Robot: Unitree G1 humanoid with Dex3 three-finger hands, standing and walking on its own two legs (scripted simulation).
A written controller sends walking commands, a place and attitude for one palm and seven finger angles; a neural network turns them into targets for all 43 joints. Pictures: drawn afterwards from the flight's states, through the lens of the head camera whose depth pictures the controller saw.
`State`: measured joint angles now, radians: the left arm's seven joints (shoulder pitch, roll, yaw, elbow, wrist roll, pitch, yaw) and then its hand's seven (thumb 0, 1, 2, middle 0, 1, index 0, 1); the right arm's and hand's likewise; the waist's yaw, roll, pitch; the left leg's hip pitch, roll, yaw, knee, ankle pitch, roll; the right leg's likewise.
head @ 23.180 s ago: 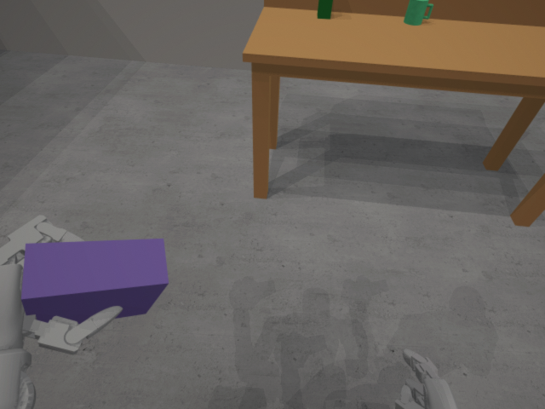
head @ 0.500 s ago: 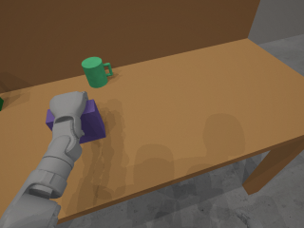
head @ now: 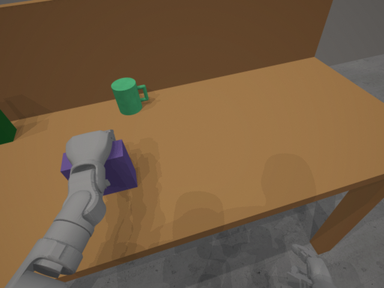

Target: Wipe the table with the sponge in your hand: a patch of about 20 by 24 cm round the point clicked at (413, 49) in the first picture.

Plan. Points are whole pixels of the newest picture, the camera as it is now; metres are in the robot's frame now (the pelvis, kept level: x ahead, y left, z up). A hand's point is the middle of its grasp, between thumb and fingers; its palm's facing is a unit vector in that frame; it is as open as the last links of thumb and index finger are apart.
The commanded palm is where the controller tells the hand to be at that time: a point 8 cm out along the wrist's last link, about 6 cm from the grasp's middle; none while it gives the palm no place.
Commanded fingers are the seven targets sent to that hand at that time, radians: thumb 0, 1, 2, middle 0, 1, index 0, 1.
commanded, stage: wipe back along the middle lane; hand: left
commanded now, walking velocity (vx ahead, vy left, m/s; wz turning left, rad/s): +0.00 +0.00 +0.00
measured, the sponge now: (106, 176) +0.35 +0.25 +0.03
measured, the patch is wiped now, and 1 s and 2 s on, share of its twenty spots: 0.80 0.85 0.90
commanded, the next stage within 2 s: slide across to the third lane in 0.86 s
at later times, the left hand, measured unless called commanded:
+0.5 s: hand (96, 180) +0.30 +0.24 +0.09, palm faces +0.06 -0.06 -1.00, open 9.7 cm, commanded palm +0.25 +0.22 +0.12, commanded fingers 0.00 0.10 1.30 -1.20 -1.60 -1.20 -1.60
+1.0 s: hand (100, 204) +0.25 +0.21 +0.08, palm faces +0.09 -0.08 -0.99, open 9.7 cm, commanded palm +0.21 +0.19 +0.12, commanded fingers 0.00 0.10 1.30 -1.20 -1.60 -1.20 -1.60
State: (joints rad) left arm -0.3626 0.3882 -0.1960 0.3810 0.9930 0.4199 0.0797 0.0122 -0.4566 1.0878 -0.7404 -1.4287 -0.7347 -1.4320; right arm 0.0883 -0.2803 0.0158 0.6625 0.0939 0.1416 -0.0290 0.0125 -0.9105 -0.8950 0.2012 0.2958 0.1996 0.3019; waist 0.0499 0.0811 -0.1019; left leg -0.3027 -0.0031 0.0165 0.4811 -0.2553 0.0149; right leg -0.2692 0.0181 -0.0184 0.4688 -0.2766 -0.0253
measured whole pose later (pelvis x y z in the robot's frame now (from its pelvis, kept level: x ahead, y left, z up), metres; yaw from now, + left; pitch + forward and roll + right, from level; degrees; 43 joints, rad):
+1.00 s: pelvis -0.02 -0.01 +0.00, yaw -1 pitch +0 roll +0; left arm 0.05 0.34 -0.27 -0.12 1.01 0.52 0.09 0.02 -0.46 1.08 -0.69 -1.47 -0.75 -1.40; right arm 0.03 -0.26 0.03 0.65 0.08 0.12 0.03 0.01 -0.91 -0.90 0.20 0.30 0.19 0.30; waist 0.10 0.11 -0.08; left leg -0.23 0.01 0.04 0.50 -0.26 0.01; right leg -0.22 0.03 0.00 0.52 -0.29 -0.03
